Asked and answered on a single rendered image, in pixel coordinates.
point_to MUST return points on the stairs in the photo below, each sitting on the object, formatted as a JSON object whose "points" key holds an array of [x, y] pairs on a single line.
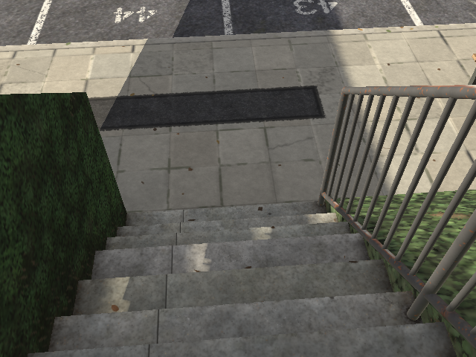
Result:
{"points": [[276, 280]]}

